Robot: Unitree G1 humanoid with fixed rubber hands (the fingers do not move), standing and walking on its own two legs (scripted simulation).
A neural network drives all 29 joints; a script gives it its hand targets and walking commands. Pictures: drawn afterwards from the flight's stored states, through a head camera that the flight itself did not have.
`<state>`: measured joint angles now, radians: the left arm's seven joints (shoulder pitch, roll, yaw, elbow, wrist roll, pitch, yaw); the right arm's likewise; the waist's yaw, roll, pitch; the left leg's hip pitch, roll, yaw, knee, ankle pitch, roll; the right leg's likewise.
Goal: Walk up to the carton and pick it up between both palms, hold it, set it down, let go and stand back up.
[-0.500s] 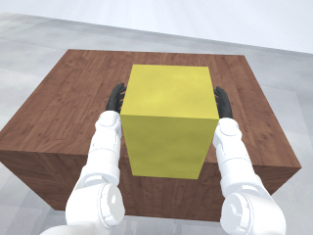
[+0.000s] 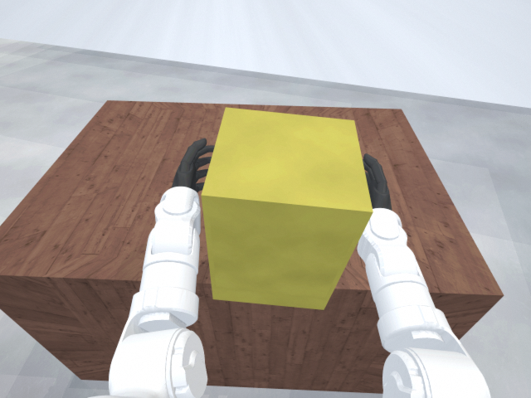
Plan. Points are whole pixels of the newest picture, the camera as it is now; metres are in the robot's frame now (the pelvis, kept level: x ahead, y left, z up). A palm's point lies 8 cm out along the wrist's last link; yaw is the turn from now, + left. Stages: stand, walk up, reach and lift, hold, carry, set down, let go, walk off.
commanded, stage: reach and lift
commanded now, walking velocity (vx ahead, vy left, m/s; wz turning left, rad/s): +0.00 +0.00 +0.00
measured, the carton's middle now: (278, 216) +0.39 +0.00 +0.09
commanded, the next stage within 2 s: hold in 1.56 s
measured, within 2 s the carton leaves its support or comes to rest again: neither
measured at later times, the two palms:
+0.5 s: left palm (178, 176) +0.37 +0.14 +0.19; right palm (385, 195) +0.35 -0.15 +0.17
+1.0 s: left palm (180, 158) +0.37 +0.13 +0.22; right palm (396, 175) +0.35 -0.16 +0.20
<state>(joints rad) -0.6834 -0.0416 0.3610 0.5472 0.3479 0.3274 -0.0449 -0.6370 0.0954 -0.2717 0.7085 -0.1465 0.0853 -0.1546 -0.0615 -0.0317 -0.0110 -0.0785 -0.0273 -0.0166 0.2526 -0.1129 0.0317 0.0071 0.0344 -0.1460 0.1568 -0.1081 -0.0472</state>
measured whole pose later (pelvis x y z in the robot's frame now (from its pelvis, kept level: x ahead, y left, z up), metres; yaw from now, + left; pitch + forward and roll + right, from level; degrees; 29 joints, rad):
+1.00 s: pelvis -0.02 +0.01 +0.00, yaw -1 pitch -5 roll -1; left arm -0.74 -0.03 0.28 0.16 0.32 0.75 -0.01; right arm -0.73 0.00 -0.14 0.45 0.10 0.40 -0.19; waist -0.10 -0.04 0.02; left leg -0.07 -0.02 0.01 0.27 -0.10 0.04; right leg 0.01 0.04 -0.12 0.16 -0.08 -0.04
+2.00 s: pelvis -0.02 +0.01 +0.00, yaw -1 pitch -7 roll -1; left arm -0.76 -0.01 0.29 0.04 0.33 0.90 -0.04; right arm -0.81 -0.06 -0.07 0.40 0.25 0.53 -0.26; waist -0.10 -0.05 0.00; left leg -0.04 -0.02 0.00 0.27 -0.10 0.03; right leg 0.04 0.04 -0.13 0.17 -0.09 -0.05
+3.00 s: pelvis -0.02 +0.00 +0.00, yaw -1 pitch -7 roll -1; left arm -0.75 -0.02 0.30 -0.04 0.35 0.97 -0.06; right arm -0.81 -0.07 -0.05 0.35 0.30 0.59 -0.29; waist -0.09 -0.05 -0.01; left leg -0.02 -0.02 0.01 0.26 -0.10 0.03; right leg 0.05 0.04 -0.12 0.17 -0.10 -0.05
